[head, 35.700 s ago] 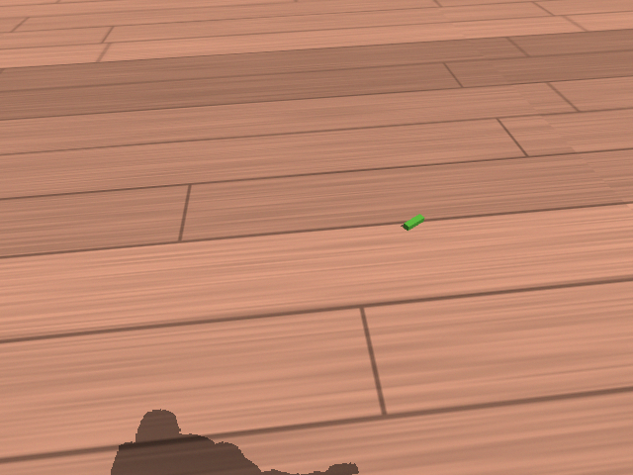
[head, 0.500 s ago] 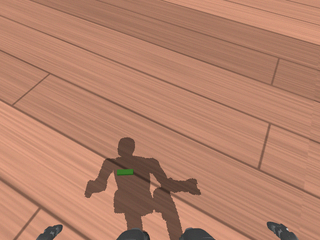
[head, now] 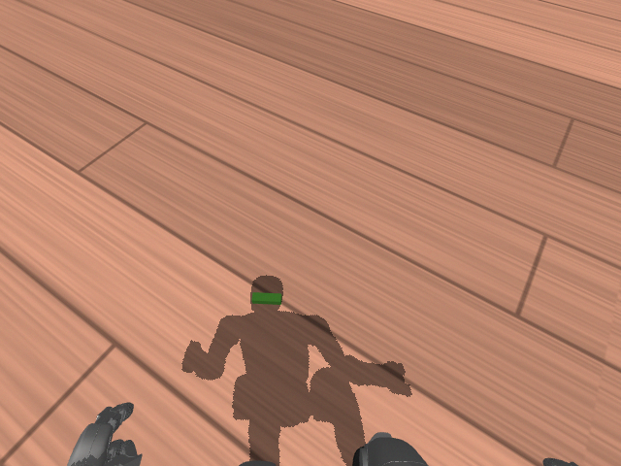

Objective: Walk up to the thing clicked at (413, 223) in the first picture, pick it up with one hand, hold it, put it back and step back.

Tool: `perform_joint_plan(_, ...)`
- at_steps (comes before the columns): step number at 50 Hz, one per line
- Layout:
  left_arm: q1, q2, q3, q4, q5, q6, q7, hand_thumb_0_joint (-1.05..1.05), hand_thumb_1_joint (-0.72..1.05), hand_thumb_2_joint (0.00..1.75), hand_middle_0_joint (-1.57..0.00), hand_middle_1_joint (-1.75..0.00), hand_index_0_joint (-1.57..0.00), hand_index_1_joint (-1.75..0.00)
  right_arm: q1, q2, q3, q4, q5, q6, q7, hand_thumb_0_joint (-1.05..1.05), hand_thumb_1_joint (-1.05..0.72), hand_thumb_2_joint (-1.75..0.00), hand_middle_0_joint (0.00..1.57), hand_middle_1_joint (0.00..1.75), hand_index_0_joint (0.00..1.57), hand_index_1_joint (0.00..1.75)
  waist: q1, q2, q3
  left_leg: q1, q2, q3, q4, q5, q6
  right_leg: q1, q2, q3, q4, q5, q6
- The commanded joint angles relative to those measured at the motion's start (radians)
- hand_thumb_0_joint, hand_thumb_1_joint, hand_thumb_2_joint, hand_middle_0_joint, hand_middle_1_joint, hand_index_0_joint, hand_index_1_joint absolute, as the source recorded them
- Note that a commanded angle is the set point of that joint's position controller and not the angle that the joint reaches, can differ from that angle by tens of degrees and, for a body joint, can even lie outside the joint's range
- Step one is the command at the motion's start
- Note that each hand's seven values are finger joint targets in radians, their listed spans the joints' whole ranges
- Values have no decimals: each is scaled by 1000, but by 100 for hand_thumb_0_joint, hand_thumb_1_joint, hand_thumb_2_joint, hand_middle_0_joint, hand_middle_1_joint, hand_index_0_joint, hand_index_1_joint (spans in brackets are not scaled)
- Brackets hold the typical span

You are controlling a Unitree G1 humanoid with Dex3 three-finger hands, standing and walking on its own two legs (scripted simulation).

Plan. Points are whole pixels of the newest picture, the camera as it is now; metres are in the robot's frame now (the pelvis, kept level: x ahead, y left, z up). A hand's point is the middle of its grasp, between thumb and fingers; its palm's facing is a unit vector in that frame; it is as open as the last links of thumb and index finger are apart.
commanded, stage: step back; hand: left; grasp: from above
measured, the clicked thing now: (267, 298) +0.66 +0.17 -0.74
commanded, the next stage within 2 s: none
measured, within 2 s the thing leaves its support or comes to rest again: neither
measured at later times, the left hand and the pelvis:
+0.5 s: hand out of the picture -0.09 +0.24 -0.13, palm faces -0.08 -0.91 -0.40, open 7.4 cm; pelvis -0.17 -0.02 +0.01, yaw -5 degrees
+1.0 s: hand out of the picture -0.22 +0.23 -0.14, palm faces -0.07 -0.92 -0.38, open 7.4 cm; pelvis -0.34 -0.04 +0.00, yaw -4 degrees
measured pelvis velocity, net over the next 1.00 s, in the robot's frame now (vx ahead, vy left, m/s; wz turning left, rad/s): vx -0.34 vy -0.04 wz -0.07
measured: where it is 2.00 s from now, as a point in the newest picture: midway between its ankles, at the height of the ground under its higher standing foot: outside the picture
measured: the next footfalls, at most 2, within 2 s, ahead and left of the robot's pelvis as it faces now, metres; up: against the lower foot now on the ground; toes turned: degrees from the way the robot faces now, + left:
right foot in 0.38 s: -0.14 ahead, -0.16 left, +0.00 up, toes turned -3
left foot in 0.70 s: -0.21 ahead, +0.10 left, +0.00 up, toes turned -3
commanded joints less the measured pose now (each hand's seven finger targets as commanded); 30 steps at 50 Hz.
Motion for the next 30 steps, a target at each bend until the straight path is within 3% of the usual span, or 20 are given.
perform_joint_plan(1,-43,208,81,-72,3,-3,33,0,90,90,-20,-30,-20,-30,8,-361,-94,-85,-18,-32,-3,0,-90,-90,20,30,20,30,-66,244,-185,-119,471,-518,-334,425,290,-12,150,195,482,-413,-18)
perform_joint_plan(3,37,182,77,-34,-21,0,31,0,90,90,-20,-30,-20,-30,-85,-256,-55,-101,-21,-33,-12,0,-90,-90,20,30,20,30,12,137,-183,-37,328,-277,-257,529,201,-75,166,230,589,-299,-32)
perform_joint_plan(4,80,186,79,-21,-21,0,27,0,90,90,-20,-30,-20,-30,-93,-244,-55,-108,-20,-35,-16,0,-90,-90,20,30,20,30,25,166,-179,-19,312,-232,-246,528,185,-96,168,207,607,-267,-25)
perform_joint_plan(6,111,196,88,0,-11,-2,22,0,90,90,-20,-30,-20,-30,-72,-228,-56,-110,-14,-35,-16,0,-90,-90,20,30,20,30,14,191,-193,43,320,-230,-228,544,215,-95,155,183,619,-262,8)
perform_joint_plan(7,101,189,85,-7,-8,-4,20,0,90,90,-20,-30,-20,-30,-42,-213,-57,-109,-14,-36,-19,0,-90,-90,20,30,20,30,-5,163,-208,113,303,-221,-207,559,214,-121,149,182,574,-253,23)
perform_joint_plan(10,84,182,79,-19,-3,-8,15,0,90,90,-20,-30,-20,-30,5,-229,-64,-110,-9,-33,-23,0,-90,-90,20,30,20,30,-44,181,-230,191,324,-210,-186,578,244,-109,123,145,427,-280,46)
perform_joint_plan(13,100,169,73,-15,-6,-9,9,0,90,90,-20,-30,-20,-30,5,-253,-71,-124,-15,-24,-21,0,-90,-90,20,30,20,30,-52,217,-262,181,324,-196,-181,525,238,-26,96,92,236,-280,38)
perform_joint_plan(14,121,168,74,-4,-5,-9,7,0,90,90,-20,-30,-20,-30,-18,-263,-73,-130,-15,-19,-19,0,-90,-90,20,30,20,30,-36,249,-267,140,335,-199,-184,481,224,31,69,69,142,-264,25)
perform_joint_plan(16,200,174,76,40,-5,-12,-4,0,90,90,-20,-30,-20,-30,-51,-285,-77,-141,-13,-7,-13,0,-90,-90,20,30,20,30,-13,279,-287,49,309,-187,-197,330,185,156,68,13,-40,-191,0)
perform_joint_plan(17,278,164,79,73,-5,-15,-5,0,90,90,-20,-30,-20,-30,-88,-288,-76,-146,-8,-1,-12,0,-90,-90,20,30,20,30,29,276,-311,11,297,-168,-158,308,160,235,62,-5,-188,-89,-17)
perform_joint_plan(18,300,181,84,93,7,-20,-4,0,90,90,-20,-30,-20,-30,-86,-265,-69,-144,1,6,-10,0,-90,-90,20,30,20,30,35,231,-303,-79,256,-145,-112,230,109,293,61,3,-250,-37,-35)
perform_joint_plan(19,268,232,99,76,24,-25,-6,0,90,90,-20,-30,-20,-30,-64,-217,-55,-150,5,8,-7,0,-90,-90,20,30,20,30,17,68,-249,-241,161,-102,-9,53,50,302,-32,198,-301,-126,-71)
perform_joint_plan(20,201,347,128,32,21,-24,-8,0,90,90,-20,-30,-20,-30,-97,-158,-44,-177,15,3,-15,0,-90,-90,20,30,20,30,41,-216,-187,-351,-37,-32,213,-187,-15,158,-260,481,-407,-155,-193)
perform_joint_plan(21,125,400,129,-7,26,-24,-3,0,90,90,-20,-30,-20,-30,-116,-206,-63,-168,5,8,-28,0,-90,-90,20,30,20,30,66,-237,-126,-273,-14,-117,441,-256,-38,-70,-398,600,-466,-163,-315)
perform_joint_plan(22,58,340,111,-29,21,-30,4,0,90,90,-20,-30,-20,-30,-95,-227,-66,-148,11,10,-24,0,-90,-90,20,30,20,30,21,-145,-97,-230,-11,-171,534,-195,-30,-123,-347,493,-437,-104,-294)
perform_joint_plan(23,-34,292,96,-41,18,-34,12,0,90,90,-20,-30,-20,-30,-32,-218,-66,-122,15,8,-21,0,-90,-90,20,30,20,30,-35,-77,-94,-224,-39,-172,578,-133,-23,-96,-254,330,-364,31,-242)
perform_joint_plan(24,-70,260,92,-43,25,-34,16,0,90,90,-20,-30,-20,-30,14,-207,-60,-98,21,3,-19,0,-90,-90,20,30,20,30,-60,-86,-113,-214,-56,-139,570,-99,-24,-43,-187,221,-310,131,-201)
perform_joint_plan(26,-35,248,92,-51,29,-34,19,0,90,90,-20,-30,-20,-30,38,-196,-49,-98,13,-7,-20,0,-90,-90,20,30,20,30,-29,-130,-169,-205,-42,-100,534,-120,-31,62,-170,167,-250,266,-196)
perform_joint_plan(28,28,234,85,-47,32,-30,25,0,90,90,-20,-30,-20,-30,6,-183,-45,-110,9,-9,-19,0,-90,-90,20,30,20,30,12,-137,-175,-244,-24,-70,382,-162,-35,193,-179,177,-220,349,-201)
perform_joint_plan(30,57,243,86,-47,26,-23,30,0,90,90,-20,-30,-20,-30,15,-167,-39,-112,1,-14,-17,0,-90,-90,20,30,20,30,26,-154,-200,-213,18,-27,187,-179,-31,282,-205,194,-179,405,-197)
